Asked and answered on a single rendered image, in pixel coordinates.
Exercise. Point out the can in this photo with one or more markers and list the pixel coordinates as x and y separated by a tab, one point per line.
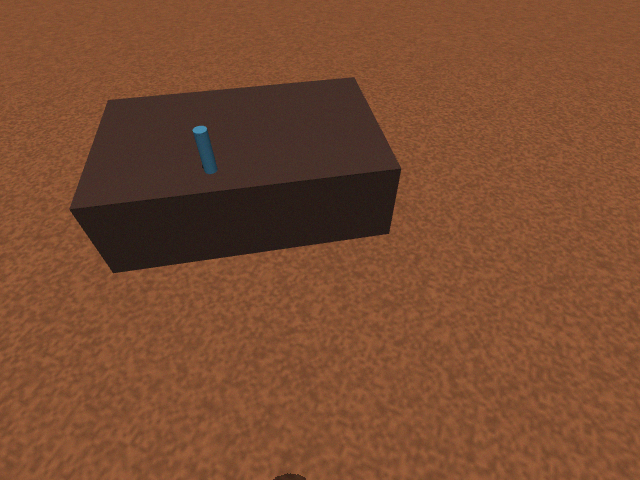
205	149

